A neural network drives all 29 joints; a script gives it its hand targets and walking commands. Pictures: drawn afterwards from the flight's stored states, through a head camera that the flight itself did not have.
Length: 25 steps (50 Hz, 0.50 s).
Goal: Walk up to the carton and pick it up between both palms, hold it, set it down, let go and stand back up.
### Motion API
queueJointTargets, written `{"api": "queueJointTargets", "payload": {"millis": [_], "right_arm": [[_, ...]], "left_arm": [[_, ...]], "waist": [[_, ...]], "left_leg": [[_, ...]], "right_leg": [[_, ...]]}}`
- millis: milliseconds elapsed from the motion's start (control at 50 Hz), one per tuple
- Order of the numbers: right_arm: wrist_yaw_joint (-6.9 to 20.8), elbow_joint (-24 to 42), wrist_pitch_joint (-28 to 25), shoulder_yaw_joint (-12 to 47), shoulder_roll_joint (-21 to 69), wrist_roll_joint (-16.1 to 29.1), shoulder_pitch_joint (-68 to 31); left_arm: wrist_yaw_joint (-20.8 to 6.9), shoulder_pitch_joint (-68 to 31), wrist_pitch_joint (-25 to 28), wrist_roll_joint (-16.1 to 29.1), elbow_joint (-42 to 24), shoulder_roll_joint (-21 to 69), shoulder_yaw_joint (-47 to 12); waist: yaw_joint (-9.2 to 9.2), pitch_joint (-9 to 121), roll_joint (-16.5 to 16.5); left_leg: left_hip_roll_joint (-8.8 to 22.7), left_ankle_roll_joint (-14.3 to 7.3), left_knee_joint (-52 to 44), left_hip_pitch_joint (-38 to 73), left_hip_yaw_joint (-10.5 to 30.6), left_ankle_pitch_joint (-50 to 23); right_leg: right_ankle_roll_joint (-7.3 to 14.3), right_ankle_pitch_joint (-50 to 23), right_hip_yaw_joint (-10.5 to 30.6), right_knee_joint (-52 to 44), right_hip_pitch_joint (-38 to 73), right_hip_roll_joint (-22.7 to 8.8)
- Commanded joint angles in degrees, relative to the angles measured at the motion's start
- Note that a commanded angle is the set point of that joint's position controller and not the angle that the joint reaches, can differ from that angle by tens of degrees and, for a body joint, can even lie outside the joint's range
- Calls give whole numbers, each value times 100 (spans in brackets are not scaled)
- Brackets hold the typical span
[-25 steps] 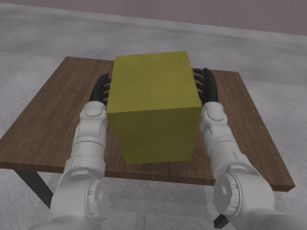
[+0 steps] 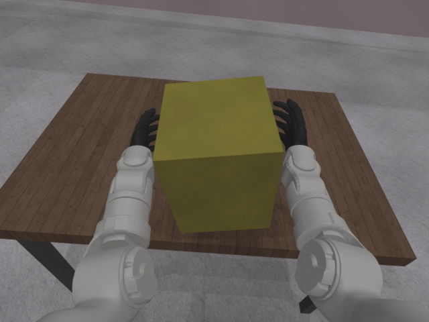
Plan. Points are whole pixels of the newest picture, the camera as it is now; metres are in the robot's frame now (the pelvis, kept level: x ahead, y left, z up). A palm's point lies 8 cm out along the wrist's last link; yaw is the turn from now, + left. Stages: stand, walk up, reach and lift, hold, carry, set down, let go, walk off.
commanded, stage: set down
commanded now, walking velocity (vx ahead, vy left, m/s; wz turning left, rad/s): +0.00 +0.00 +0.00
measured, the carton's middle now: (219, 158) +0.43 -0.02 +0.07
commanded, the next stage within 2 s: none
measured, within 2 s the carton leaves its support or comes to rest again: rests again in 1.32 s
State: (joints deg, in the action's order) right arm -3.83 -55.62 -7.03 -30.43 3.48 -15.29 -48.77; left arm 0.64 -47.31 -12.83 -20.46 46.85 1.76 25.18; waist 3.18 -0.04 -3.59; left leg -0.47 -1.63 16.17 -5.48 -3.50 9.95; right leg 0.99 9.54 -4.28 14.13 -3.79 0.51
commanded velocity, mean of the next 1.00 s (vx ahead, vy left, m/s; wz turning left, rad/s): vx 0.00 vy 0.00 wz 0.00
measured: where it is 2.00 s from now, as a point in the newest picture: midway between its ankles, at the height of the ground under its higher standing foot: outside the picture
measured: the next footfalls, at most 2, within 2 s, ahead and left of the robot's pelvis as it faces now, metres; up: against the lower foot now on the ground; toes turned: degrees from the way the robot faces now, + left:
none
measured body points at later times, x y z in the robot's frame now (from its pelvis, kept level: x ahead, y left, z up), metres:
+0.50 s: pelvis +0.01 +0.00 +0.00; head +0.03 +0.03 +0.45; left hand +0.45 +0.13 +0.09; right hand +0.43 -0.17 +0.12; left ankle -0.01 +0.10 -0.75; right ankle -0.02 -0.10 -0.75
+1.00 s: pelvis +0.00 +0.00 +0.00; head +0.04 +0.03 +0.45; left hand +0.44 +0.13 +0.07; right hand +0.42 -0.17 +0.10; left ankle -0.01 +0.10 -0.75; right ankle -0.02 -0.10 -0.75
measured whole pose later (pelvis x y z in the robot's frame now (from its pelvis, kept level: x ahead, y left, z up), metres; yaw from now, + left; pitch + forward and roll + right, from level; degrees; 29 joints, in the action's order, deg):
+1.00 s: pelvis +0.00 +0.00 +0.00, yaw -2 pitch +6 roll +0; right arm -1.4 -52.8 -7.9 -38.6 6.6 -24.1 -47.7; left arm 0.1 -48.9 -5.0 -23.3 53.5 2.7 31.4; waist 1.7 2.1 -3.0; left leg 0.0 -1.9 16.8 -12.8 -5.9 9.9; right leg 1.0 9.3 -4.0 15.8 -12.3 0.3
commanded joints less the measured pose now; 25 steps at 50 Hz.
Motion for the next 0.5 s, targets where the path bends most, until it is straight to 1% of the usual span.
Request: {"api": "queueJointTargets", "payload": {"millis": [0, 100, 200, 320, 420, 480], "right_arm": [[737, 166, -77, 1264, 2640, -234, -2940], [746, 145, -99, 1264, 2734, -324, -2843], [771, 88, -120, 1224, 2784, -372, -2781], [803, 17, -132, 1104, 2801, -469, -2774], [827, -69, -122, 965, 2821, -564, -2762], [853, -114, -110, 910, 2845, -621, -2759]], "left_arm": [[-507, -3830, 504, 200, -618, 2413, -1241], [-499, -3812, 611, 192, -560, 2423, -1211], [-478, -3847, 695, 199, -518, 2441, -1206], [-450, -3930, 788, 222, -417, 2451, -1193], [-435, -4005, 857, 213, -317, 2417, -1112], [-419, -4033, 900, 193, -237, 2393, -1039]], "waist": [[18, 2533, 337], [26, 2670, 346], [23, 2851, 434], [52, 2956, 504], [67, 3016, 528], [47, 3058, 516]], "left_leg": [[99, 252, -12, 456, -133, -1608], [115, 262, 49, 434, -131, -1852], [140, 300, 157, 528, -119, -2145], [178, 332, 245, 605, -102, -2357], [194, 331, 269, 584, -93, -2368], [202, 321, 304, 620, -99, -2433]], "right_leg": [[-427, -2592, -155, 383, 1159, -62], [-435, -2952, -137, 486, 1232, -62], [-417, -3061, -152, 533, 1055, -43], [-393, -3052, -154, 548, 860, -33], [-392, -3010, -156, 571, 748, -43], [-380, -2948, -155, 559, 648, -38]]}}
